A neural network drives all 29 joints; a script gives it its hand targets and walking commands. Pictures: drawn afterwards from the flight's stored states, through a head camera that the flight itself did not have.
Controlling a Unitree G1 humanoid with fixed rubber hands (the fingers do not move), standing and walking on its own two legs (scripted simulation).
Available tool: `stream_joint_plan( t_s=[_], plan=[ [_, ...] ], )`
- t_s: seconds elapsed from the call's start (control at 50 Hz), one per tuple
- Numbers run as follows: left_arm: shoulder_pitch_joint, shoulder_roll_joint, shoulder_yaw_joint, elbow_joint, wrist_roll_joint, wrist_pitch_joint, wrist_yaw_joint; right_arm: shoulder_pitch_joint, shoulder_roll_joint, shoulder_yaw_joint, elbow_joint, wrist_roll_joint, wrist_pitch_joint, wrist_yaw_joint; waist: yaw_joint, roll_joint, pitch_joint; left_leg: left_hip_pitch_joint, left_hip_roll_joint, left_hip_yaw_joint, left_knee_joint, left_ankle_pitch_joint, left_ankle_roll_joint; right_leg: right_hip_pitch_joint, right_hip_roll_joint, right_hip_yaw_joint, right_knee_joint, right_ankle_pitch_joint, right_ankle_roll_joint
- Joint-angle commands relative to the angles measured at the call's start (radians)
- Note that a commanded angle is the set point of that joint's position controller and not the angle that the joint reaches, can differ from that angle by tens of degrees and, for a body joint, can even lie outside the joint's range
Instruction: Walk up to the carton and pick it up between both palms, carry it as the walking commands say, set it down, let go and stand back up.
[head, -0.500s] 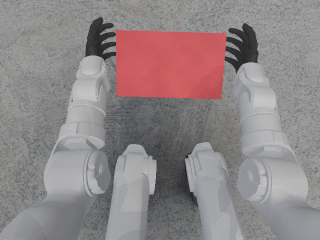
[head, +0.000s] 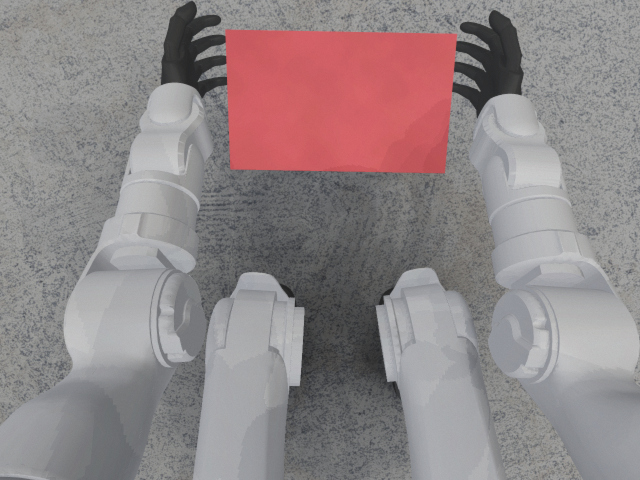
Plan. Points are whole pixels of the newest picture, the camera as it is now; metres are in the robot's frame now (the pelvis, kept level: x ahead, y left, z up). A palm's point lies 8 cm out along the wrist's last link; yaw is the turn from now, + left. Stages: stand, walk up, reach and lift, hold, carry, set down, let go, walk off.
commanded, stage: set down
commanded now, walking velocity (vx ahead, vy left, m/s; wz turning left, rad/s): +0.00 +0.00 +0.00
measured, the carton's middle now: (336, 113) +0.51 +0.01 -0.25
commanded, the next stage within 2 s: none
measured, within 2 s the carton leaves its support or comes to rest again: rests again in 0.86 s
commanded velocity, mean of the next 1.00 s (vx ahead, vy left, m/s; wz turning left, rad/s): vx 0.00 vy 0.00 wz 0.00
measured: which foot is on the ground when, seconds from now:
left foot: down 0.00-1.00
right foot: down 0.00-1.00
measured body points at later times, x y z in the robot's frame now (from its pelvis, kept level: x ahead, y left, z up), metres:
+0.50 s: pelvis +0.00 +0.00 -0.02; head +0.35 +0.01 +0.27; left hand +0.52 +0.18 -0.19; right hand +0.51 -0.16 -0.19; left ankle +0.11 +0.12 -0.36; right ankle +0.10 -0.12 -0.36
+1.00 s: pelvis +0.00 +0.00 -0.03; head +0.35 +0.01 +0.25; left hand +0.52 +0.18 -0.21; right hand +0.51 -0.16 -0.21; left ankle +0.11 +0.11 -0.36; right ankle +0.10 -0.12 -0.36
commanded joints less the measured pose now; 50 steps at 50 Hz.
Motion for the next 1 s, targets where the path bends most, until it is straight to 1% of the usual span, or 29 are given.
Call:
stream_joint_plan(
  t_s=[0.0, 0.16, 0.26, 0.44, 0.58, 0.76, 0.98],
  plan=[
    [-0.501, -0.825, -0.331, -0.073, -0.072, -0.028, -0.262, -0.608, 0.814, 0.415, -0.072, 0.084, -0.034, 0.257, 0.014, -0.037, -0.986, 0.521, -0.018, 0.089, -0.115, 0.308, 0.031, 0.429, 0.000, -0.109, -0.152, 0.313, -0.034],
    [-0.520, -0.807, -0.381, -0.101, -0.120, -0.059, -0.260, -0.581, 0.813, 0.418, -0.042, 0.101, -0.059, 0.234, -0.001, -0.006, -0.975, 0.528, -0.015, 0.084, -0.069, 0.365, 0.030, 0.454, 0.007, -0.093, -0.111, 0.377, -0.043],
    [-0.525, -0.796, -0.391, -0.087, -0.138, -0.070, -0.253, -0.592, 0.802, 0.427, -0.041, 0.111, -0.070, 0.231, -0.001, -0.001, -0.951, 0.534, -0.014, 0.078, -0.057, 0.367, 0.032, 0.441, 0.005, -0.091, -0.094, 0.373, -0.045],
    [-0.551, -0.768, -0.364, -0.040, -0.134, -0.076, -0.249, -0.628, 0.772, 0.405, -0.007, 0.111, -0.075, 0.240, 0.010, -0.011, -0.863, 0.512, -0.009, 0.072, -0.051, 0.299, 0.040, 0.392, 0.000, -0.088, -0.083, 0.299, -0.050],
    [-0.574, -0.758, -0.353, -0.021, -0.135, -0.079, -0.256, -0.640, 0.754, 0.376, 0.024, 0.100, -0.077, 0.247, 0.004, -0.009, -0.813, 0.491, -0.007, 0.068, -0.046, 0.267, 0.044, 0.368, -0.004, -0.085, -0.076, 0.267, -0.057],
    [-0.586, -0.745, -0.353, -0.005, -0.146, -0.089, -0.258, -0.651, 0.738, 0.367, 0.039, 0.100, -0.086, 0.251, -0.001, -0.009, -0.787, 0.485, -0.006, 0.061, -0.032, 0.278, 0.047, 0.356, -0.009, -0.081, -0.058, 0.276, -0.062],
    [-0.564, -0.724, -0.349, 0.023, -0.147, -0.100, -0.257, -0.644, 0.729, 0.373, 0.062, 0.121, -0.099, 0.254, 0.012, -0.020, -0.760, 0.477, -0.001, 0.054, -0.017, 0.297, 0.052, 0.341, -0.013, -0.073, -0.044, 0.300, -0.061]
  ],
)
